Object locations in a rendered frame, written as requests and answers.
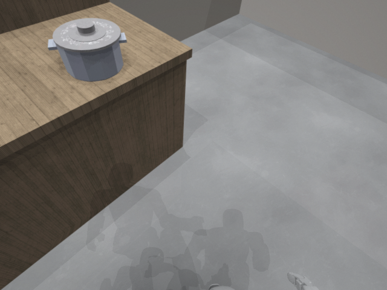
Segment table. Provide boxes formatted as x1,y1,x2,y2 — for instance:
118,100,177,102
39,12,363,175
0,0,192,290

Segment lid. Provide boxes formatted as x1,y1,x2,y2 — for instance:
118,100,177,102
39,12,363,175
53,18,121,53

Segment pot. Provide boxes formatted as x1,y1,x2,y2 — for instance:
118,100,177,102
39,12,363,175
48,33,127,82

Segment knob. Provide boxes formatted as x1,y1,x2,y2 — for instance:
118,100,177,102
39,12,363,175
76,21,95,34

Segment robot right hand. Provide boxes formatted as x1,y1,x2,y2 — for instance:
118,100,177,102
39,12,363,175
287,272,319,290

